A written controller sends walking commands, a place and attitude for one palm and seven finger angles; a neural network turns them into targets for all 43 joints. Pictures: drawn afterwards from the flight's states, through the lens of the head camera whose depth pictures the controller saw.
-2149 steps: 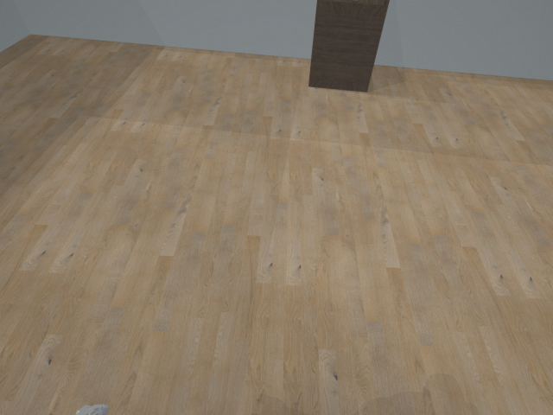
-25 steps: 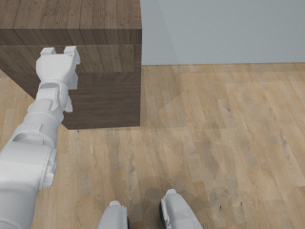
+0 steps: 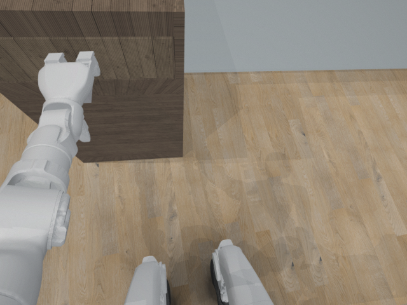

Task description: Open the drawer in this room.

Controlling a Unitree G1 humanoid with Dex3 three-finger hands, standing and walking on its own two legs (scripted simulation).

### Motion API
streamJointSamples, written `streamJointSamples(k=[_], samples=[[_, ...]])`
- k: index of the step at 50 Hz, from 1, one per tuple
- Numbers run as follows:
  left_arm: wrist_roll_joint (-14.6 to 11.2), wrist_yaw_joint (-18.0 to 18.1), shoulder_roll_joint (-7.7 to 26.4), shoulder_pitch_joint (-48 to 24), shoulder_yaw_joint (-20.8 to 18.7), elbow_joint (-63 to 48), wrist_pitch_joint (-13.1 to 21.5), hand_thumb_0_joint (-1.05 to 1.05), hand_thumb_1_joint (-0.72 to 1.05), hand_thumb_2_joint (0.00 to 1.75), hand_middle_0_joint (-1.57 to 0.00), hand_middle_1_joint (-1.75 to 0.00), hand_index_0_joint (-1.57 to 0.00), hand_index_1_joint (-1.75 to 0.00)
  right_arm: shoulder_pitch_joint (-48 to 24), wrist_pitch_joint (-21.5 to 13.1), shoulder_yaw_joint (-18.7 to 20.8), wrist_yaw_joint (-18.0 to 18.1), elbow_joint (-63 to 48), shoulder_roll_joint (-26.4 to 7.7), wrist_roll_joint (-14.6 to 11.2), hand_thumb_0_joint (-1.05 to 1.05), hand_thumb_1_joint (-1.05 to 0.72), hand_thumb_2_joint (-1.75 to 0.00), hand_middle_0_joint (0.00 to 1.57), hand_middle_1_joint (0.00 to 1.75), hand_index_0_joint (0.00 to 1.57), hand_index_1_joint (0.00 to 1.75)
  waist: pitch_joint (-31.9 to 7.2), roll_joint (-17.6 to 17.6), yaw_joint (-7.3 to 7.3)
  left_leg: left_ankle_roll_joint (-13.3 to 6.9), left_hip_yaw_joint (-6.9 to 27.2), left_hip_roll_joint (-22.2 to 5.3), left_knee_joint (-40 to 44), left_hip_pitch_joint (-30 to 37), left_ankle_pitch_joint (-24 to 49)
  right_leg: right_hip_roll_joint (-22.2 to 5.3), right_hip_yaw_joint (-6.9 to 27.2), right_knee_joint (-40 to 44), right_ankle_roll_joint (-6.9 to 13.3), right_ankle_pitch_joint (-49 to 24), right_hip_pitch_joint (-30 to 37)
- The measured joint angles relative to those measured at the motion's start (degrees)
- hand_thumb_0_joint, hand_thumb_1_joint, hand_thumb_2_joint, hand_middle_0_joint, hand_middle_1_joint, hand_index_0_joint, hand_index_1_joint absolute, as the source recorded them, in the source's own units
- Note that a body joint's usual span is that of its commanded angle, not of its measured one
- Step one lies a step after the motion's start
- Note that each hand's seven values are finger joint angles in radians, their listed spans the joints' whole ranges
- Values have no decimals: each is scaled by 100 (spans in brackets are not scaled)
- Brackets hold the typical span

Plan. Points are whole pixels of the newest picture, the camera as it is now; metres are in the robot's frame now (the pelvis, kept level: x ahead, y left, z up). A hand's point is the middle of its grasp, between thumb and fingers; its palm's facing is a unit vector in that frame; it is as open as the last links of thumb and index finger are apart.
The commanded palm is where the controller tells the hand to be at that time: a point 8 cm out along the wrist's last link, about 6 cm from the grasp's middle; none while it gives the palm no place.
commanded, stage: lower the fingers behind the handle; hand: left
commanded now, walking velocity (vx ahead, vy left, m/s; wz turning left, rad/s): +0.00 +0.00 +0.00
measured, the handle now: (78, 78) +0.58 +0.20 -0.02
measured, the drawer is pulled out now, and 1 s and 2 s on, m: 0.00 0.00 0.04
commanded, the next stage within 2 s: close the thumb around the handle in 0.56 s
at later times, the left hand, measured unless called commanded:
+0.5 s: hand (79, 99) +0.54 +0.20 -0.03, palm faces -0.09 +0.00 -1.00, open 13.8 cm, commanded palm +0.53 +0.18 +0.02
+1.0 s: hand (79, 100) +0.53 +0.20 -0.03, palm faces -0.07 -0.02 -1.00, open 10.6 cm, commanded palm +0.52 +0.18 +0.02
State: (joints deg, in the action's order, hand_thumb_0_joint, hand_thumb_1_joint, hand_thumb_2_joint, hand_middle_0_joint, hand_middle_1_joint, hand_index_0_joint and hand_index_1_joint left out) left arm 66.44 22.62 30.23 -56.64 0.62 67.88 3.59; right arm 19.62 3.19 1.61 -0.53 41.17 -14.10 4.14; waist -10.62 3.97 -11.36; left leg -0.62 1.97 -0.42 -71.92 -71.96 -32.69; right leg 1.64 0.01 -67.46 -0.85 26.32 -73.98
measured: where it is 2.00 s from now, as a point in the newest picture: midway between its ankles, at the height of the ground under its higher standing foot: outside the picture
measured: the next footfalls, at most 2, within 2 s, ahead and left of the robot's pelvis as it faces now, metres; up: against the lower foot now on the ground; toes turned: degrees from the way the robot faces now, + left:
none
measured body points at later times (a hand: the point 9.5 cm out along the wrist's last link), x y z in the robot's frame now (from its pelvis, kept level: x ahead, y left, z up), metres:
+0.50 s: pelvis -0.01 +0.00 -0.01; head +0.17 +0.01 +0.40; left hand +0.53 +0.19 +0.02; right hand -0.02 -0.28 -0.13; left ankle -0.01 +0.11 -0.62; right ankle +0.04 -0.13 -0.62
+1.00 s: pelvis -0.01 +0.00 -0.01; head +0.17 +0.01 +0.40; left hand +0.53 +0.19 +0.03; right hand -0.02 -0.27 -0.13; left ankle -0.01 +0.11 -0.62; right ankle +0.04 -0.13 -0.62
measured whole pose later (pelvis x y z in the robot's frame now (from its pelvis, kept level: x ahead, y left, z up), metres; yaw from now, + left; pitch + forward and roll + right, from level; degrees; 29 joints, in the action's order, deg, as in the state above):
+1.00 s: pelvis -0.01 +0.00 -0.01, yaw +0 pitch +33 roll -3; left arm 65.8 22.3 31.0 -57.5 0.3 67.0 2.9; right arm 18.8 2.9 0.9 -0.4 40.5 -14.4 3.6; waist -10.5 4.0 -11.6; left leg -0.8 2.0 -0.5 -74.9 -74.7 -33.1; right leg 1.8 0.0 -70.1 -1.0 26.4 -76.6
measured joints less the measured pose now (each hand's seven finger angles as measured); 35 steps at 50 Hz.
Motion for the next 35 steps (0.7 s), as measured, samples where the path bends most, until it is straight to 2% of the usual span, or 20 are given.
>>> streamJointSamples(k=[9, 18, 25, 35], samples=[[45, 200, -13, -108, 46, 114, -104, 0, -48, 30, -31, -120, -32, -120, -96, -10, -16, -36, 10, -22, 4, 0, -91, -90, 20, 30, 20, 30, -34, -7, -22, 14, 41, 5, -208, -192, -50, -2, -42, -197, 17, 50, -180], [-20, -18, 80, -282, 90, 117, -222, 0, -48, 30, -32, -120, -32, -120, -179, -35, -55, 11, -103, -43, -51, 0, -91, -90, 20, 30, 20, 30, 13, -6, -55, 18, 42, 12, -325, -329, -40, -6, -43, -318, 21, 40, -321], [-46, -183, 154, -266, 44, 19, -109, 0, -48, 30, -32, -120, -32, -120, -126, -77, -78, 46, -137, -39, -65, 0, -91, -90, 20, 30, 20, 30, 6, 4, -63, 21, 48, 8, -368, -395, -32, -2, -48, -354, 23, 27, -384], [-27, -73, 172, -214, -15, -52, -12, 0, -48, 30, -32, -120, -31, -120, -65, -59, -96, 33, -90, -43, -68, 0, -91, -90, 20, 30, 20, 30, 20, 4, -49, 6, 32, 0, -412, -423, -51, 8, -34, -381, 8, 30, -412]])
